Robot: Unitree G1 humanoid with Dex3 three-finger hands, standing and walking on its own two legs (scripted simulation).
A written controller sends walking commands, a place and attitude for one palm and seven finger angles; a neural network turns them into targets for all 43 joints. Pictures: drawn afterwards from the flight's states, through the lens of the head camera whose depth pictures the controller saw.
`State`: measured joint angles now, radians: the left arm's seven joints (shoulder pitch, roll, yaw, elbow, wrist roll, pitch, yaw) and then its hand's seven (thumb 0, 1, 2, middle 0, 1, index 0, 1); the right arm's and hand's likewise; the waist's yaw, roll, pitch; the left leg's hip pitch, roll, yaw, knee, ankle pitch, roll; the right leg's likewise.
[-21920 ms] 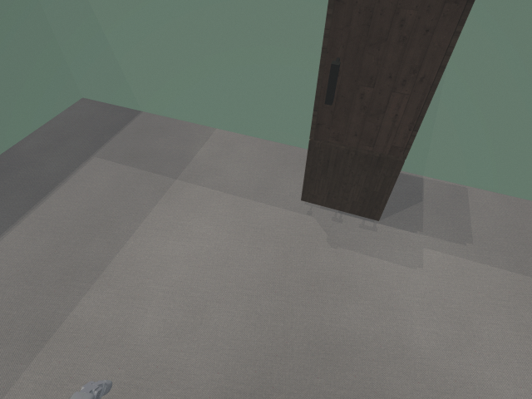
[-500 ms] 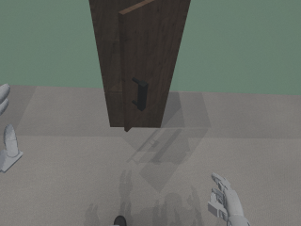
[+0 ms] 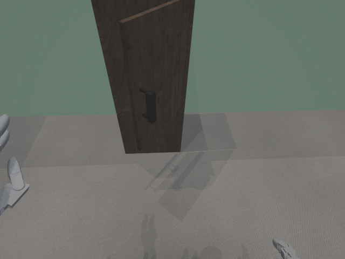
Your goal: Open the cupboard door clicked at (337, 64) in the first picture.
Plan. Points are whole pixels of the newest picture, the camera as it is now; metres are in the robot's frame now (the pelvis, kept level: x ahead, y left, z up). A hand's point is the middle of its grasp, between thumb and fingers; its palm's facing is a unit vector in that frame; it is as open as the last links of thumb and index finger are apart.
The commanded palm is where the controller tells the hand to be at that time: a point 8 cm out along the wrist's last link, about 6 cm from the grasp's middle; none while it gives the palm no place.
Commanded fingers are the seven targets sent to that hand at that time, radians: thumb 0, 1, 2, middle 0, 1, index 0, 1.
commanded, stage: stop stepping back and stand still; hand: left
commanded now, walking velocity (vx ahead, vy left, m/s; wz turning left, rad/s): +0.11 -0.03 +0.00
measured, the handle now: (147, 105) +0.68 +0.12 -0.07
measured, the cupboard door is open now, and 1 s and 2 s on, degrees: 51 51 51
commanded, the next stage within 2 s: let the arm hang, fingers relaxed in 0.26 s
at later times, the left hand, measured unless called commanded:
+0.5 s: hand (71, 234) +0.19 +0.24 -0.05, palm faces +0.15 -0.91 -0.38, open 7.4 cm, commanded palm none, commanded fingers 0.00 0.90 0.90 -0.20 -0.30 -0.20 -0.30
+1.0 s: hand out of the picture +0.01 +0.21 -0.16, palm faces +0.04 -0.97 -0.25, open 7.3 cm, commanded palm none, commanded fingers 0.00 0.90 0.90 -0.20 -0.30 -0.20 -0.30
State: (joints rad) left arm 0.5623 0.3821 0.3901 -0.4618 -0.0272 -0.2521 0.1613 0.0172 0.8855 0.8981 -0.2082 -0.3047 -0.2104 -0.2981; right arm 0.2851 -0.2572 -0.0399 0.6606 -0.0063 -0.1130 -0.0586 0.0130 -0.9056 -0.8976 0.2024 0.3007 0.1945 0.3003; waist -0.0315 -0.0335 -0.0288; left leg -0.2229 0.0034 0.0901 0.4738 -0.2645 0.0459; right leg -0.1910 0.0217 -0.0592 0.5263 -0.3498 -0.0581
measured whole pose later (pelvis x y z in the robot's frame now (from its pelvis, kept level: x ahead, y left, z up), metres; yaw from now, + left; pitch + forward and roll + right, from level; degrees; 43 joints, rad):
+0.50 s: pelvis +0.00 +0.01 -0.02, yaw +2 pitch +2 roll +1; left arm 0.30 0.26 0.13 0.25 0.02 -0.01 0.04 0.01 0.90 0.90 -0.19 -0.30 -0.20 -0.30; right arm 0.22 -0.28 -0.02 0.76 -0.03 -0.03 0.02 0.01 -0.90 -0.90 0.20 0.30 0.20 0.30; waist -0.02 0.05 -0.01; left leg -0.36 0.00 0.05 0.67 -0.36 0.02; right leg -0.35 -0.02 -0.09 0.73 -0.43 -0.02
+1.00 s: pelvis -0.01 +0.01 +0.01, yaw +1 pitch -2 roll +0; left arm 0.23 0.20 0.01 1.08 0.00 0.00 0.02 0.00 0.92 0.90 -0.20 -0.30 -0.20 -0.30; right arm 0.24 -0.18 0.00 1.08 -0.02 0.01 -0.02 0.00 -0.91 -0.90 0.20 0.30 0.20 0.30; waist -0.01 0.03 0.05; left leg -0.17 0.01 0.03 0.41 -0.22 0.01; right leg -0.15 0.04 -0.04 0.39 -0.21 -0.04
